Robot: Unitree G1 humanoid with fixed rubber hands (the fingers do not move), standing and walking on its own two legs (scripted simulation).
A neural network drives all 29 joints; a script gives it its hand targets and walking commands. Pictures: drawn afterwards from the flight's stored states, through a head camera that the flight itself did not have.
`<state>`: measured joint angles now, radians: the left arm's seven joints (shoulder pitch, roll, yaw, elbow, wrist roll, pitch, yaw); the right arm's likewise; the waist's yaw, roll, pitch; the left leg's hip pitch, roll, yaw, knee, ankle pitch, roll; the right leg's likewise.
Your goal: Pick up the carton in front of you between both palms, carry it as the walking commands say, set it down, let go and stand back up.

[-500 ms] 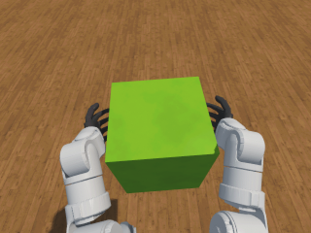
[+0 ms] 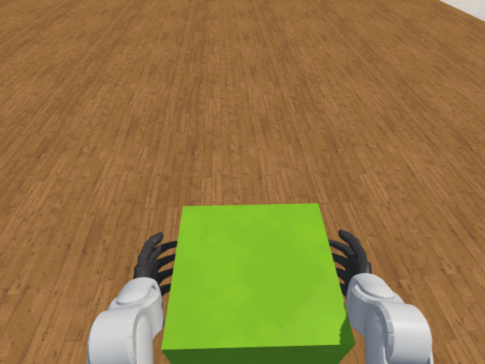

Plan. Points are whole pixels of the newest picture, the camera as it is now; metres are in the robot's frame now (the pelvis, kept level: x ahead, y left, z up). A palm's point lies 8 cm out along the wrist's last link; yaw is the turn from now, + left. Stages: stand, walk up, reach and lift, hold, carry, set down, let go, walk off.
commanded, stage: carry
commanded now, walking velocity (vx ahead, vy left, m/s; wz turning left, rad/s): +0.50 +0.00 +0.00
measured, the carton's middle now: (252, 302) +0.23 -0.01 +0.01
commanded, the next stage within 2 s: none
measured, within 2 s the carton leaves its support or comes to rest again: neither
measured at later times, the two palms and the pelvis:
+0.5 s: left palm (190, 152) +0.55 +0.11 +0.06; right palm (318, 147) +0.57 -0.19 +0.05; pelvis +0.33 -0.05 -0.01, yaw +4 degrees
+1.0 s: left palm (180, 87) +0.88 +0.17 +0.05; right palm (278, 83) +0.89 -0.13 +0.06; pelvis +0.65 +0.01 -0.02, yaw +0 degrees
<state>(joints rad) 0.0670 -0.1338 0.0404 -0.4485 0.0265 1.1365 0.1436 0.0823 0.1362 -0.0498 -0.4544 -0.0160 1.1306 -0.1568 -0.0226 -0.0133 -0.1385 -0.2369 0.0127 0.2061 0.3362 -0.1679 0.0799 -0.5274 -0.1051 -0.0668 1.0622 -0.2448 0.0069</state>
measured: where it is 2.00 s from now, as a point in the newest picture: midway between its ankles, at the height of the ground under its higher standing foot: (236, 264)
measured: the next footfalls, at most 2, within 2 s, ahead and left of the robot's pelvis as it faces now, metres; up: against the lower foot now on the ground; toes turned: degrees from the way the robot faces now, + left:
right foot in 0.36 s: +0.46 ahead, -0.13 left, +0.00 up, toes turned -9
left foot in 0.90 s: +0.79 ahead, +0.11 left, +0.00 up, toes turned -2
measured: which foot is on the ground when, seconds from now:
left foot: down 0.00-0.38, up 0.40-0.88, down 0.90-1.00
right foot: up 0.00-0.34, down 0.36-0.92, up 0.94-1.00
